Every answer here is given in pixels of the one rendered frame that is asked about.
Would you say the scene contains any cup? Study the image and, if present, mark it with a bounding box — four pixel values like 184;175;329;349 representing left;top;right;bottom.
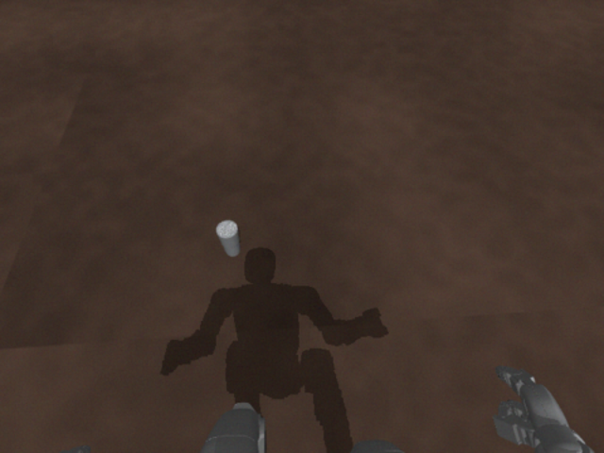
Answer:
216;220;241;257

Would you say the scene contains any right robot arm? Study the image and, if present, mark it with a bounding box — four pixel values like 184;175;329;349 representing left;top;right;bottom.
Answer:
532;424;595;453

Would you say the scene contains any right robot hand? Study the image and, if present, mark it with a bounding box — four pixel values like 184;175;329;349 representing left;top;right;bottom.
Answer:
493;365;569;448

